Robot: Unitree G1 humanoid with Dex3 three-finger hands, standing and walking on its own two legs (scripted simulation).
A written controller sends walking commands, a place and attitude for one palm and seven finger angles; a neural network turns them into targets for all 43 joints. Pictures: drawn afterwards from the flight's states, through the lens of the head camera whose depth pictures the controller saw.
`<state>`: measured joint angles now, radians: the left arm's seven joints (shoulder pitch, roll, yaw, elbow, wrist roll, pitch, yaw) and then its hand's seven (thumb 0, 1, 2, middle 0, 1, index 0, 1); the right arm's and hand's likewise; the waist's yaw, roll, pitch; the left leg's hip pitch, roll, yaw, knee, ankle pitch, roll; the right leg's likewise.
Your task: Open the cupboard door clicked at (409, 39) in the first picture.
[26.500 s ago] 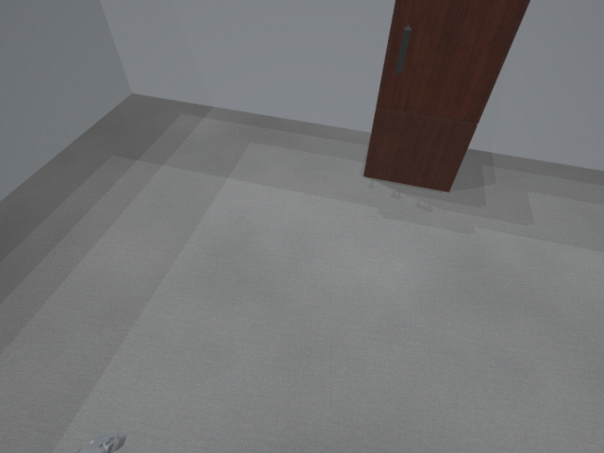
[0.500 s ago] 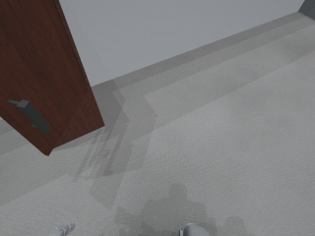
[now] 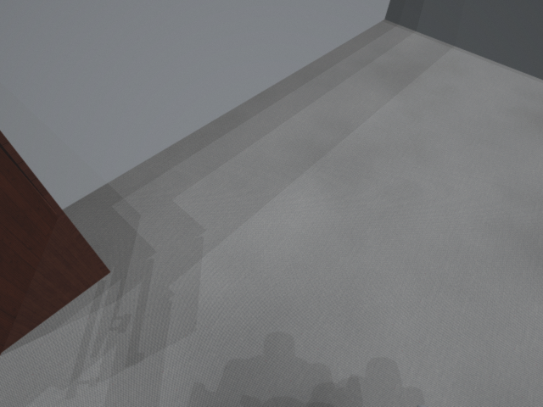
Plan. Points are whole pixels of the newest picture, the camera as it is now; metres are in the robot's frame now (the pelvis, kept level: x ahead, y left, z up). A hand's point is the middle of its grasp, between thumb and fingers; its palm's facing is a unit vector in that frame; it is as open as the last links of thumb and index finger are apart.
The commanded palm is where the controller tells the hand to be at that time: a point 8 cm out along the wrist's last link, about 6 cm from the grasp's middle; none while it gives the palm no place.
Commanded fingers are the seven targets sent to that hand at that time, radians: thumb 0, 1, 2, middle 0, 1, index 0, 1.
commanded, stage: walk to a spot facing it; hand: left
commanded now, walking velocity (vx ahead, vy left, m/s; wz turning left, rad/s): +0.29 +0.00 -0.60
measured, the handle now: out of the picture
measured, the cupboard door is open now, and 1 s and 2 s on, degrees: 45 45 45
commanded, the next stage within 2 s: turn to face it in 1.22 s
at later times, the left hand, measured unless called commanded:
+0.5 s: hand (257, 280) +0.37 +0.05 -0.16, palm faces -0.35 -0.91 -0.21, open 7.4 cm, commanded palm none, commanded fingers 0.00 0.90 0.90 -0.20 -0.30 -0.20 -0.30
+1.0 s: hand (266, 273) +0.40 +0.03 -0.18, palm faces -0.33 -0.93 -0.16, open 7.4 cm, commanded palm none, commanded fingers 0.00 0.90 0.90 -0.20 -0.30 -0.20 -0.30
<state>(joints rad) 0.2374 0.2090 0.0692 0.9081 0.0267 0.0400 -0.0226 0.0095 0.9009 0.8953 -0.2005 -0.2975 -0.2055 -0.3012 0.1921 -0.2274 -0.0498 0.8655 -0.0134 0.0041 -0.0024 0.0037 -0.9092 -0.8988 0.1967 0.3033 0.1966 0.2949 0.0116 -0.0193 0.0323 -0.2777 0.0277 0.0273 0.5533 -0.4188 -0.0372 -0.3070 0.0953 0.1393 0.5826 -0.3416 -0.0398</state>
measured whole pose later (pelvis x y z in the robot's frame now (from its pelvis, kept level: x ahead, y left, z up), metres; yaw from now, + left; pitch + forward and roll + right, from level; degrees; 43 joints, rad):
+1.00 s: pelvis +0.41 -0.15 -0.01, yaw -26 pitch +1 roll +0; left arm 0.47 0.15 0.04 1.12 0.01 -0.06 0.01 0.01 0.91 0.90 -0.20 -0.30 -0.20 -0.30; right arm 0.05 -0.16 -0.03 0.93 -0.03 -0.06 0.01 0.00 -0.91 -0.90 0.20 0.30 0.20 0.29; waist 0.05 -0.03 0.06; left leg -0.42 0.03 0.11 0.63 -0.19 0.06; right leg -0.06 0.09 0.03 0.74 -0.48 -0.07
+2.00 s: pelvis +0.66 -0.32 +0.00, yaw -17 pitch +3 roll -2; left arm 0.14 0.26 0.09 0.94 0.03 0.05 0.01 0.01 0.91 0.90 -0.19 -0.30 -0.20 -0.30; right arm 0.20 -0.20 -0.05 0.92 -0.02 0.01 -0.01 0.00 -0.91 -0.90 0.20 0.30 0.20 0.29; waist -0.01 -0.05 0.06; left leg -0.39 0.02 0.05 0.60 -0.26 0.05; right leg -0.52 -0.07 -0.03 1.16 -0.42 0.08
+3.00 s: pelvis +0.66 -0.40 +0.01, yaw +19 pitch +2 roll -1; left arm 0.12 0.27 0.07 0.87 0.02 0.06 0.01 0.01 0.91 0.90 -0.19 -0.30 -0.20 -0.30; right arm 0.17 -0.22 -0.05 0.91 -0.02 0.05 0.01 0.00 -0.91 -0.90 0.20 0.30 0.20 0.30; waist -0.01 -0.01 0.10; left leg -0.31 -0.02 -0.08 0.51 -0.24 0.00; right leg -0.43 -0.06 0.01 0.88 -0.42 0.08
